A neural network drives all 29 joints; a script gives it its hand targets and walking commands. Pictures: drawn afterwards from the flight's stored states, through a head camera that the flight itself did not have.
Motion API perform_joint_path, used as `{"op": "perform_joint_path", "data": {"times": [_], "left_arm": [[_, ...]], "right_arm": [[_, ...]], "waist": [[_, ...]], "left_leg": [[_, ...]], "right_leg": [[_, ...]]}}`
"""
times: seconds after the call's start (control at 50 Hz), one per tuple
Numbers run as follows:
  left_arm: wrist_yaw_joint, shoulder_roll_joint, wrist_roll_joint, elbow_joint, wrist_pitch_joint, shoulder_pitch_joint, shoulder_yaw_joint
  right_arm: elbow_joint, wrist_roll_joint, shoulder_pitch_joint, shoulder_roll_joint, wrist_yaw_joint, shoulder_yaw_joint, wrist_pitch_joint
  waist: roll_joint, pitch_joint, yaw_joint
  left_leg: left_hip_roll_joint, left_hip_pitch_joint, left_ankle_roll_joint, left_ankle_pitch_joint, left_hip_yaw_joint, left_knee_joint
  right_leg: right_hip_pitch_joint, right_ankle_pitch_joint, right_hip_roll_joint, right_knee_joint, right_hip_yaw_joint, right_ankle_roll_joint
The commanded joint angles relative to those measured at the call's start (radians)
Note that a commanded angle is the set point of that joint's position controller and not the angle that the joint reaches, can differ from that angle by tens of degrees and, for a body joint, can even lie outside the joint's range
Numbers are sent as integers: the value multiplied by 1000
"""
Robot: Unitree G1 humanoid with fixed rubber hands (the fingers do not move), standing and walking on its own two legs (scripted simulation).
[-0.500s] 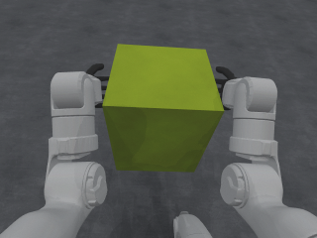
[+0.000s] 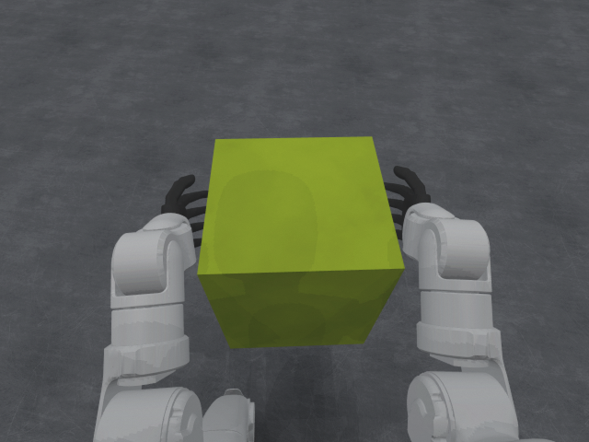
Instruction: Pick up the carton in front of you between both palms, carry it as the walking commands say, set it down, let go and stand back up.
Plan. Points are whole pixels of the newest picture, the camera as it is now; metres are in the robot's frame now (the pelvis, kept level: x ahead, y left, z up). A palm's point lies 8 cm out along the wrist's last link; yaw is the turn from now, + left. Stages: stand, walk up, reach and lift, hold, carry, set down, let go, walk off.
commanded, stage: carry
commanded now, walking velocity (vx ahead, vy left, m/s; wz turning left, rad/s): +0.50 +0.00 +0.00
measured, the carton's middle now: (295, 250) +0.37 +0.01 +0.00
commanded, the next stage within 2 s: none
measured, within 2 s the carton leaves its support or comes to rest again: neither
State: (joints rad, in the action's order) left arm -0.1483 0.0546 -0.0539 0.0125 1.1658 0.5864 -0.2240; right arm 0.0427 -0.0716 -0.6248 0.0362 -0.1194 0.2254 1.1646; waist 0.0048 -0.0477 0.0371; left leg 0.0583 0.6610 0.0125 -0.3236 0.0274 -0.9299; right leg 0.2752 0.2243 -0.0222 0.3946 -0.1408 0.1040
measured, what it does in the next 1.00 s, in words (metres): walks ahead: left foot, then right foot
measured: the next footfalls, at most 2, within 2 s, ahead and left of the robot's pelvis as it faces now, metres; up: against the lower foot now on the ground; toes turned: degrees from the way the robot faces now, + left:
left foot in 0.20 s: +0.31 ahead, +0.12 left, +0.00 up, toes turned +7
right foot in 0.66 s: +0.61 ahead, -0.11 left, +0.00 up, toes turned +6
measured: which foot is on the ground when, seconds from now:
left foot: up 0.00-0.18, down 0.20-0.68, up 0.70-0.88, down 0.90-1.00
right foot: down 0.00-0.22, up 0.24-0.64, down 0.66-1.00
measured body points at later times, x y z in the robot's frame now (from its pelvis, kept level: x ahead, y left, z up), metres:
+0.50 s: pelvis +0.32 +0.04 +0.01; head +0.30 +0.05 +0.45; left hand +0.61 +0.17 +0.08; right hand +0.59 -0.14 +0.09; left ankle +0.27 +0.12 -0.74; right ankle +0.43 -0.13 -0.70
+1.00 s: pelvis +0.55 -0.01 -0.01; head +0.52 -0.01 +0.44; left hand +0.82 +0.14 +0.08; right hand +0.82 -0.16 +0.08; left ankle +0.55 +0.11 -0.74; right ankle +0.57 -0.10 -0.74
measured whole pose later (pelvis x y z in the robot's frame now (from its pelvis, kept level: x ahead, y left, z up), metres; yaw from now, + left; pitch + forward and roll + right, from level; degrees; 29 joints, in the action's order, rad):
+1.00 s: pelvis +0.55 -0.01 -0.01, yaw -1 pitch +2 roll +0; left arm -0.08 0.13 -0.10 -0.31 1.19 0.12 -0.09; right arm -0.31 -0.13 -0.14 0.13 -0.08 0.10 1.20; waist -0.02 0.12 0.01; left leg 0.06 0.26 0.00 -0.24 0.13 -0.48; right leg 0.29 0.19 0.04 0.45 -0.22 0.04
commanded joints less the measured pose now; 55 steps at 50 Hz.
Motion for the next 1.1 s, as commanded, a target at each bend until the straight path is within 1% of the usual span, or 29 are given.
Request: {"op": "perform_joint_path", "data": {"times": [0.0, 0.1, 0.14, 0.16, 0.18, 0.2, 0.22, 0.24, 0.28, 0.32, 0.36, 0.4, 0.5, 0.54, 0.58, 0.62, 0.64, 0.66, 0.68, 0.7, 0.74, 0.76, 0.78, 0.86, 0.9, 0.92, 0.96, 1.02, 1.08], "left_arm": [[279, 1092, 449, -150, -13, 695, 732], [303, 1055, 386, -144, 15, 483, 729], [307, 1041, 364, -144, 26, 394, 728], [310, 1033, 355, -151, 31, 363, 731], [312, 1023, 347, -164, 36, 341, 735], [312, 1044, 358, -210, 51, 318, 765], [317, 1036, 344, -209, 58, 320, 757], [322, 1060, 349, -218, 56, 307, 769], [326, 1084, 356, -258, 42, 272, 786], [318, 1086, 350, -297, 29, 226, 810], [306, 1085, 348, -347, 23, 187, 832], [295, 1060, 342, -382, 24, 145, 836], [290, 982, 324, -383, 53, 52, 830], [294, 953, 326, -363, 64, 50, 825], [297, 930, 329, -341, 71, 51, 818], [300, 921, 320, -312, 74, 30, 808], [303, 915, 314, -301, 74, 29, 802], [305, 907, 308, -289, 73, 18, 789], [307, 925, 306, -249, 62, -1, 774], [309, 966, 319, -273, 50, -12, 778], [315, 1054, 341, -322, 28, 44, 796], [318, 1081, 349, -338, 18, 60, 805], [321, 1102, 356, -353, 8, 70, 812], [328, 1084, 356, -382, -10, 13, 835], [328, 1054, 355, -402, -8, 2, 842], [329, 1030, 359, -425, -2, 29, 848], [325, 994, 366, -433, 19, 64, 850], [315, 926, 345, -381, 55, 30, 826], [309, 904, 319, -307, 78, 7, 803]], "right_arm": [[-104, 368, -558, 1090, 194, -709, -23], [-151, 354, -428, 1077, 223, -743, 8], [-154, 352, -358, 1073, 241, -747, 26], [-151, 349, -316, 1070, 251, -748, 34], [-154, 346, -268, 1065, 262, -743, 41], [-147, 318, -207, 1029, 267, -724, 45], [-158, 321, -211, 1052, 271, -735, 42], [-195, 328, -190, 1057, 276, -740, 43], [-283, 350, -192, 1091, 285, -773, 39], [-334, 372, -180, 1116, 296, -803, 33], [-364, 390, -132, 1096, 305, -809, 30], [-388, 401, -94, 1060, 309, -815, 36], [-385, 378, 3, 972, 306, -802, 58], [-365, 364, 15, 947, 302, -796, 66], [-345, 353, 21, 928, 299, -792, 71], [-330, 348, 19, 917, 297, -790, 75], [-318, 346, 17, 908, 297, -787, 75], [-321, 350, -10, 915, 298, -793, 79], [-319, 363, -16, 955, 300, -807, 84], [-318, 374, -9, 982, 305, -816, 75], [-350, 393, -66, 1047, 312, -831, 52], [-369, 398, -76, 1067, 310, -836, 41], [-387, 398, -76, 1079, 306, -847, 31], [-424, 369, 4, 1078, 291, -867, 6], [-447, 363, 27, 1049, 290, -862, 10], [-448, 361, 16, 1036, 290, -858, 13], [-443, 358, -9, 995, 291, -842, 29], [-370, 342, 53, 935, 290, -804, 58], [-296, 328, 66, 911, 292, -781, 80]], "waist": [[121, 574, -3], [153, 463, 8], [150, 472, -16], [127, 509, -31], [69, 565, -50], [-157, 656, -56], [-259, 591, -61], [-210, 536, -58], [-48, 462, -54], [-73, 436, -49], [-124, 425, -47], [-133, 393, -49], [-140, 306, -57], [-147, 269, -60], [-159, 263, -60], [-115, 305, -40], [-90, 354, -30], [113, 473, -19], [275, 566, -11], [212, 558, -20], [121, 523, -28], [104, 497, -35], [114, 493, -36], [128, 540, -35], [93, 515, -37], [44, 483, -38], [-40, 422, -33], [-46, 416, -38], [-46, 408, -37]], "left_leg": [[-18, 6, 11, 126, 66, 165], [-70, -103, 0, 295, 140, 462], [-100, -318, -19, 358, 198, 587], [-85, -522, -34, 361, 196, 598], [55, -757, -69, 314, 32, 553], [315, -1030, -224, 328, -364, 515], [359, -1055, -291, 356, -526, 605], [355, -993, -278, 357, -468, 622], [311, -817, -198, 363, -312, 668], [263, -700, -151, 263, -181, 729], [232, -663, -156, 187, -106, 765], [211, -656, -158, 158, -58, 788], [180, -677, -130, 338, 32, 767], [165, -690, -112, 499, 73, 709], [155, -688, -82, 661, 110, 621], [103, -614, -19, 734, 176, 416], [87, -496, 22, 566, 169, 300], [36, -322, 47, 112, 152, 60], [-64, -151, 58, -235, 89, -129], [-40, -133, 40, -273, 8, -193], [26, -181, 10, -247, -27, -55], [43, -245, 8, -233, -19, 107], [15, -316, 12, -217, 25, 210], [6, -467, 8, 54, 96, 457], [51, -566, 14, 237, 89, 559], [113, -541, 9, 241, 28, 578], [155, -502, -4, 348, 16, 513], [138, -487, -5, 500, 15, 475], [131, -494, -4, 648, 20, 438]], "right_leg": [[-508, -691, 240, -33, 187, 57], [-516, -773, 198, -22, 84, 8], [-442, -828, 185, 97, 27, -25], [-322, -740, 173, 198, -2, -56], [-128, -438, 166, 359, 7, -86], [193, -110, 75, 627, 19, -129], [419, 278, -7, 762, 68, -129], [478, 289, 39, 835, 127, -110], [433, 182, 122, 728, 153, -102], [348, 108, 134, 598, 118, -116], [329, 55, 127, 509, 84, -135], [339, -14, 131, 399, 55, -151], [320, -166, 109, 203, -15, -139], [295, -204, 84, 152, -45, -125], [206, -238, 60, 98, -70, -111], [-42, -335, 15, -22, -126, -103], [-231, -472, 108, -20, -42, -97], [-467, -852, 353, 78, 224, -20], [-604, -866, 459, 26, 436, 126], [-515, -756, 458, -32, 427, 134], [-371, -615, 394, -75, 272, 72], [-285, -515, 357, -106, 194, 34], [-226, -439, 325, -124, 144, 16], [-186, -268, 297, -94, 69, 0], [-93, -121, 257, -65, 43, -43], [-97, -72, 231, -42, 16, -75], [-105, -172, 204, -2, 27, -108], [-131, -374, 212, 90, 36, -109], [-112, -456, 205, 133, 30, -115]]}}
